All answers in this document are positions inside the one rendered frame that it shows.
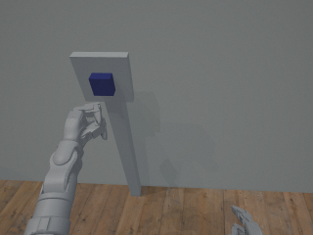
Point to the robot right hand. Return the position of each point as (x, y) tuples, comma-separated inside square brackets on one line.
[(251, 227)]

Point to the panel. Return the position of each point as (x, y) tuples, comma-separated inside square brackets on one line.
[(117, 63)]

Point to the button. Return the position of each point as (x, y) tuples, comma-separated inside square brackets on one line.
[(102, 83)]

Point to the robot left forearm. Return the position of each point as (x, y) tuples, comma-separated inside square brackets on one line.
[(56, 197)]

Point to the robot left hand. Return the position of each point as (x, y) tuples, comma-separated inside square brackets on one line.
[(78, 129)]

